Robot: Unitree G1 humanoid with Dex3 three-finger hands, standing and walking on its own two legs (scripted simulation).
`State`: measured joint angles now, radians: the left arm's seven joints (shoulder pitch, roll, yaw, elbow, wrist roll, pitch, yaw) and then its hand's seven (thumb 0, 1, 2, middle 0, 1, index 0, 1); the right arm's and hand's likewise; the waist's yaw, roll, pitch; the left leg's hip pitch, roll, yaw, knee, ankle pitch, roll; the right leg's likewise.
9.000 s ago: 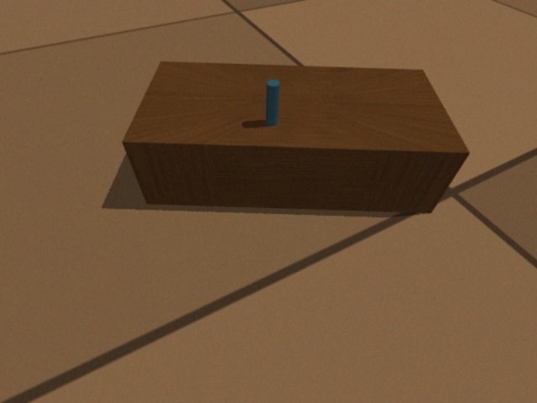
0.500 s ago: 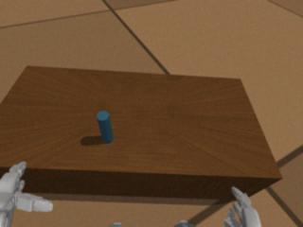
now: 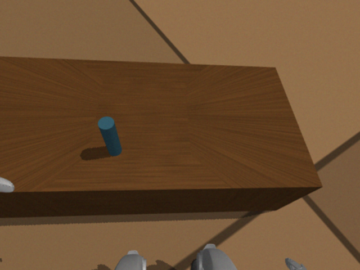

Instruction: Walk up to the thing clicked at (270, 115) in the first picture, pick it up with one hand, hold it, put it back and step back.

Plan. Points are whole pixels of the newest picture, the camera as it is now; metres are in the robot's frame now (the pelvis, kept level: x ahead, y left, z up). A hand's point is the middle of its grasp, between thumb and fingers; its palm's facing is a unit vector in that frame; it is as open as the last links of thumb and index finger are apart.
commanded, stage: go down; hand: left
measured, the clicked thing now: (111, 138) +0.54 +0.21 -0.23
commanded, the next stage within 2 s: none
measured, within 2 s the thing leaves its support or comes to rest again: neither
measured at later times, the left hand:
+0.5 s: hand out of the picture +0.39 +0.39 +0.03, palm faces +0.23 -0.97 -0.09, open 17.5 cm
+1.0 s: hand out of the picture +0.41 +0.40 +0.04, palm faces +0.24 -0.97 -0.07, open 17.5 cm
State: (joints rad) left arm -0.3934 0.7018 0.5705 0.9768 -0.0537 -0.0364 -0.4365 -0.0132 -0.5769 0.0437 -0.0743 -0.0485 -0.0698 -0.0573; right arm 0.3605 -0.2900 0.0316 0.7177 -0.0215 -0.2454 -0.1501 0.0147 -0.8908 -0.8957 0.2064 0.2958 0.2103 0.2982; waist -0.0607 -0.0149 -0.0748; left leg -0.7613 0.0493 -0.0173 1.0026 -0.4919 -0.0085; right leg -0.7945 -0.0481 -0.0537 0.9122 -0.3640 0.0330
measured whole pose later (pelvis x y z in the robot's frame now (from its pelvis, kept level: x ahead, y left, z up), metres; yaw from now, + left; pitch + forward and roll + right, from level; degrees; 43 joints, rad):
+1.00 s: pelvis +0.00 +0.01 -0.02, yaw +0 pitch +21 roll -4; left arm -0.69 0.89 0.67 1.19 -0.07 -0.19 -0.53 -0.02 -0.58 0.09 -0.08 -0.06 -0.06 -0.08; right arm 0.34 -0.31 0.08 0.67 -0.04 -0.17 -0.14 0.01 -0.87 -0.89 0.21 0.30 0.21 0.30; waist -0.11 -0.03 -0.08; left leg -0.94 0.05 -0.04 1.11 -0.52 0.00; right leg -0.95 -0.04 -0.07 0.97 -0.37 0.04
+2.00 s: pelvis +0.00 +0.01 -0.04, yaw -1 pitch +25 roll -5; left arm -0.85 1.00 0.72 1.25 -0.08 -0.23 -0.57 -0.01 -0.48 0.10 -0.08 -0.07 -0.05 -0.10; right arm 0.33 -0.31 0.12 0.65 -0.05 -0.14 -0.12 0.01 -0.87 -0.89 0.21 0.30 0.21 0.30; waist -0.16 -0.03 -0.07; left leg -1.08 0.06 -0.06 1.20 -0.55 0.00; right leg -1.08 -0.04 -0.08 1.05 -0.40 0.04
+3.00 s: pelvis -0.07 +0.00 -0.26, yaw -2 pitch +36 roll -5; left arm -1.01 0.71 0.65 1.29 -0.04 -0.55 -0.37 -0.02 -0.51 0.02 -0.04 -0.07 -0.05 -0.06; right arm 0.21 -0.28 0.12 0.63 -0.12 -0.05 0.04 0.01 -0.91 -0.89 0.20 0.30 0.21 0.30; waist -0.24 0.00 -0.12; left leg -1.94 0.01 -0.09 2.03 -0.73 -0.01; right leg -1.97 -0.08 -0.03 1.90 -0.56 0.04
